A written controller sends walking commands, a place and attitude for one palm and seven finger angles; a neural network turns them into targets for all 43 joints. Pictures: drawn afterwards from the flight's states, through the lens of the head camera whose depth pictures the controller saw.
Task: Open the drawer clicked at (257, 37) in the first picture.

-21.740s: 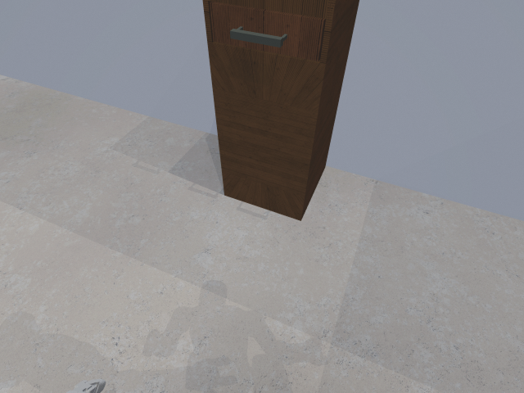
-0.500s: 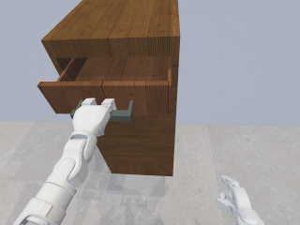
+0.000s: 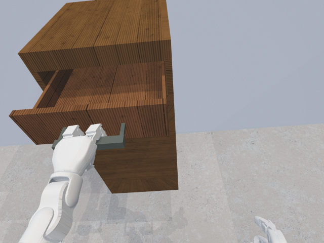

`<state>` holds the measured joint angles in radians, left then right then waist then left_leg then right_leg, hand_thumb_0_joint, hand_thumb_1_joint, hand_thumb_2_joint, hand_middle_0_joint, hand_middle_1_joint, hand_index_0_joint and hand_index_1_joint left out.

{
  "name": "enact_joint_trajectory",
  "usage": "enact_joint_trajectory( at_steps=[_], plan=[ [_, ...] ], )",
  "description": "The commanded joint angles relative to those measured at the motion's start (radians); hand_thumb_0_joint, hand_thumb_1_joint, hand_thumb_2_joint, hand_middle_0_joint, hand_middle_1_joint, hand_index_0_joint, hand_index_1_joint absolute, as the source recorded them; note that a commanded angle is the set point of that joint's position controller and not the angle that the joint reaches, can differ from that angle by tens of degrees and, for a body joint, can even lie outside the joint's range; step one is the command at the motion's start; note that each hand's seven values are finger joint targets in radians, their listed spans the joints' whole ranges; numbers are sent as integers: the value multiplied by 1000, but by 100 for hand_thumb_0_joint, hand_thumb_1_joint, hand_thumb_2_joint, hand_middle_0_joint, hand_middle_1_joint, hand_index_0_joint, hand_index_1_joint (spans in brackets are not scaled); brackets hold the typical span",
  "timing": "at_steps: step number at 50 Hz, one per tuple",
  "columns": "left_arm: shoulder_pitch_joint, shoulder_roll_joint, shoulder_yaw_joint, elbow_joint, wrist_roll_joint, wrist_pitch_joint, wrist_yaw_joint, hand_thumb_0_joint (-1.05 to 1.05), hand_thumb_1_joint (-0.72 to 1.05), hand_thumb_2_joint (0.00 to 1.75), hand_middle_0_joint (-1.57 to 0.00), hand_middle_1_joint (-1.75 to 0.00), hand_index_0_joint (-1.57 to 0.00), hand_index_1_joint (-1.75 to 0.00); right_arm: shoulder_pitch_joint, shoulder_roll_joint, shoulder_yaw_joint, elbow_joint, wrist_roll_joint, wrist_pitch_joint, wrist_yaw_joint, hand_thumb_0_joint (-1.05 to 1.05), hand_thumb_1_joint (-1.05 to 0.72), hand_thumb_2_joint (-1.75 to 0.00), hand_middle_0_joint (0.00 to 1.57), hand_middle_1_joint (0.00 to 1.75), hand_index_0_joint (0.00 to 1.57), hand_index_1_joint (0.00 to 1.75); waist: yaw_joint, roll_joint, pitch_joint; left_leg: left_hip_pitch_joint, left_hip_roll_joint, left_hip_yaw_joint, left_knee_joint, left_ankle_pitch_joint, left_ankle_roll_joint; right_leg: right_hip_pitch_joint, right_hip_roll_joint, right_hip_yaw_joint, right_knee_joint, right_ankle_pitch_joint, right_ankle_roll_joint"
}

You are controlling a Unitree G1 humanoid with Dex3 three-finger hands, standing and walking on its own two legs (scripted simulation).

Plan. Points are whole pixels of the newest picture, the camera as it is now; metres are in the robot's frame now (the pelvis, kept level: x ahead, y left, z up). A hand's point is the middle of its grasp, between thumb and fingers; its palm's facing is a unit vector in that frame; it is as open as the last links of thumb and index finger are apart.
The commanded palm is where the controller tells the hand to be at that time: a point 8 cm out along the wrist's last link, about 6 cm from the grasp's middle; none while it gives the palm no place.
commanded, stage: pull the drawer open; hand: left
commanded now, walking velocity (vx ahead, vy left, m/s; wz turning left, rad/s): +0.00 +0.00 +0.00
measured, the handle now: (91, 136) +0.35 +0.20 +0.10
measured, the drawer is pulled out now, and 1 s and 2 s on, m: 0.19 0.30 0.30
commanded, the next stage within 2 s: open the thumb to release the handle in 0.70 s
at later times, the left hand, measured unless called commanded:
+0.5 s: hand (76, 209) +0.18 +0.19 +0.08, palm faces +0.05 -0.16 -0.99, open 5.9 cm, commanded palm +0.13 +0.19 +0.14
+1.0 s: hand (62, 209) +0.18 +0.21 +0.08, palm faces +0.08 -0.11 -0.99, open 6.5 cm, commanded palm +0.15 +0.21 +0.14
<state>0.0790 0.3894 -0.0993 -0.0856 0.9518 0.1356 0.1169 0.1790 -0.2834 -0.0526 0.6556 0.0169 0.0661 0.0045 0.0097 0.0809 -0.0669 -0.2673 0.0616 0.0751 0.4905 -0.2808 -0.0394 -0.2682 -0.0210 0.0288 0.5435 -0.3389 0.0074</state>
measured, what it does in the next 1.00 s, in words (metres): stands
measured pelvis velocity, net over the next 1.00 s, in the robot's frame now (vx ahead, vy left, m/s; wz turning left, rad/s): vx -0.03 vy -0.01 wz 0.04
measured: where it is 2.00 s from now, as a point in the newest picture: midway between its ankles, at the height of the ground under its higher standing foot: outside the picture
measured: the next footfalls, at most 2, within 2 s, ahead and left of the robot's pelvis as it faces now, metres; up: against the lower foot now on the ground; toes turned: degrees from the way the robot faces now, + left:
none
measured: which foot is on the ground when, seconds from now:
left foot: down 0.00-1.00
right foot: down 0.00-1.00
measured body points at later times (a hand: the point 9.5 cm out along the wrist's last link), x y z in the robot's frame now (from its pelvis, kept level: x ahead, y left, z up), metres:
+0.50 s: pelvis +0.00 -0.01 +0.00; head -0.01 -0.05 +0.44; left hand +0.17 +0.19 +0.13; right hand +0.25 -0.17 -0.08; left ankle -0.02 +0.15 -0.73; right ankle -0.04 -0.12 -0.73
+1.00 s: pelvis -0.03 -0.01 +0.00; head -0.03 -0.06 +0.44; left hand +0.17 +0.22 +0.14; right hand +0.19 -0.22 -0.11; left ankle -0.02 +0.15 -0.73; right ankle -0.04 -0.12 -0.73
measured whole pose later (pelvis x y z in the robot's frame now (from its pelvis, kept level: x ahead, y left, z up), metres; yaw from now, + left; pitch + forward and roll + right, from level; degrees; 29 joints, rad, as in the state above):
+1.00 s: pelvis -0.03 -0.01 +0.00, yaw +2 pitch +0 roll +1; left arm 0.36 0.43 -0.07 -0.30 0.92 0.09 0.15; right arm 0.10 -0.25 0.00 0.65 0.00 0.05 -0.02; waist 0.07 0.11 -0.03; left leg -0.26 0.07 0.02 0.53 -0.26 -0.05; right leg -0.24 -0.01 -0.02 0.58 -0.33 -0.01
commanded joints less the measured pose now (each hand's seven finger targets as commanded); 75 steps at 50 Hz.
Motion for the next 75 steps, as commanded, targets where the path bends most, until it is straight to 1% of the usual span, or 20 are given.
enact_joint_trajectory(
  at_steps=[1,19,23,25,31,34,39,40,44,48,49,51,60,63,65,68,69,70,73,75],
  plan=[
    [1,144,106,-335,9,30,66,0,90,90,-40,-135,-40,-135,-227,-55,-4,-196,4,-60,20,0,-90,-90,20,30,20,30,94,-54,-240,108,-82,8,8,480,57,137,57,-75,-25,533,-25],
    [411,93,54,-588,36,8,66,0,90,90,-40,-135,-40,-135,-279,-13,55,-247,-10,-37,67,0,-90,-90,20,30,20,30,102,-58,-167,132,-59,-5,56,531,52,103,59,-78,-10,567,-14],
    [463,171,133,-617,20,-8,84,0,90,90,-40,-135,-40,-135,-282,-30,51,-251,-8,-37,57,0,-90,-90,20,30,20,30,103,-60,-154,113,-56,2,66,461,44,108,52,-55,-22,584,-12],
    [510,131,109,-596,14,-20,85,0,90,90,-40,-135,-40,-135,-271,-15,55,-246,-10,-41,61,0,-90,-90,20,30,20,30,102,-74,-135,103,-61,0,58,466,47,110,50,-60,-22,599,-8],
    [439,151,140,-548,30,-28,100,0,90,90,-40,-135,-40,-135,-283,-19,49,-236,-25,-43,39,0,-90,-90,20,30,20,30,106,-73,-100,71,-77,-7,48,324,49,65,49,-48,-42,464,-13],
    [392,153,139,-569,33,-21,105,0,90,90,-40,-135,-40,-135,-283,-13,51,-240,-26,-48,34,0,-90,-90,20,30,20,30,109,-47,-143,79,-77,-9,52,316,52,68,41,-51,-37,426,-17],
    [388,167,159,-541,16,-22,105,0,90,90,-40,-135,-40,-135,-282,-15,46,-234,-24,-56,19,0,-90,-90,20,30,20,30,109,-99,-120,63,-85,-8,45,265,55,62,37,-40,-53,389,-11],
    [183,286,262,-430,23,-23,114,0,90,90,-40,-135,-40,-135,-282,-26,40,-179,-20,-42,-5,0,-90,-90,20,30,20,30,77,-115,-53,42,-87,-10,30,212,54,30,41,-27,-79,334,-12],
    [194,199,195,-406,15,-37,114,0,62,78,-38,-132,-38,-132,-280,-14,38,-197,-21,-68,-21,0,-90,-90,20,30,20,30,106,-67,-119,84,-91,-14,22,215,57,47,36,-40,-78,291,-13],
    [202,216,197,-438,-39,-50,81,0,34,66,-36,-129,-36,-129,-283,-34,26,-190,-15,-87,-32,0,-90,-90,20,30,20,30,92,-88,-130,100,-96,-9,22,231,56,66,35,-32,-86,344,-3],
    [194,163,136,-437,-27,-55,68,0,27,63,-35,-128,-35,-128,-281,-24,38,-195,-21,-89,-29,0,-90,-90,20,30,20,30,89,-99,-112,86,-100,-10,17,226,59,48,30,-47,-86,315,1],
    [178,189,151,-396,-12,-58,61,0,13,57,-35,-127,-35,-127,-280,-33,34,-180,-22,-81,-30,0,-90,-90,20,30,20,30,89,-95,-54,76,-96,-12,-2,196,54,22,36,-48,-108,259,-2],
    [76,150,95,-381,24,-52,52,0,-50,30,-30,-120,-30,-120,-281,-18,38,-174,-21,-82,-25,0,-90,-90,20,30,20,30,91,-76,-82,106,-88,-16,-32,185,52,34,43,-65,-119,189,-16],
    [58,173,109,-418,27,-49,52,0,-50,30,-30,-120,-30,-120,-290,-24,42,-183,-18,-83,-21,0,-90,-90,20,30,20,30,96,-44,-99,119,-84,-20,-31,192,48,44,49,-67,-114,190,-20],
    [82,122,66,-396,33,-43,48,0,-50,30,-30,-120,-30,-120,-285,-13,42,-174,-21,-74,-15,0,-90,-90,20,30,20,30,95,-49,-84,113,-84,-21,-46,209,48,50,50,-78,-113,197,-24],
    [61,168,102,-417,34,-37,48,0,-50,30,-30,-120,-30,-120,-299,-21,48,-184,-19,-72,-14,0,-90,-90,20,30,20,30,100,-40,-78,111,-78,-26,-48,196,45,53,55,-77,-116,182,-25],
    [63,135,72,-411,50,-37,46,0,-50,30,-30,-120,-30,-120,-295,-11,54,-183,-25,-72,-9,0,-90,-90,20,30,20,30,101,-48,-90,111,-79,-21,-47,202,47,48,50,-82,-113,168,-25],
    [112,-80,-150,-412,32,-27,28,0,-50,30,-30,-120,-30,-120,-297,3,50,-198,-18,-72,11,0,-90,-90,20,30,20,30,79,-34,-49,117,-81,-29,-56,215,49,25,55,-94,-106,175,-27],
    [33,83,-19,-465,40,-33,39,0,-50,30,-30,-120,-30,-120,-291,-21,39,-194,-15,-71,11,0,-90,-90,20,30,20,30,84,-38,-87,111,-69,-36,-55,191,43,47,69,-90,-93,170,-30],
    [13,40,-66,-406,87,-16,42,0,-50,30,-30,-120,-30,-120,-290,-3,49,-182,-22,-60,17,0,-90,-90,20,30,20,30,81,-71,-76,102,-72,-34,-56,189,46,29,66,-90,-99,144,-34]
  ],
)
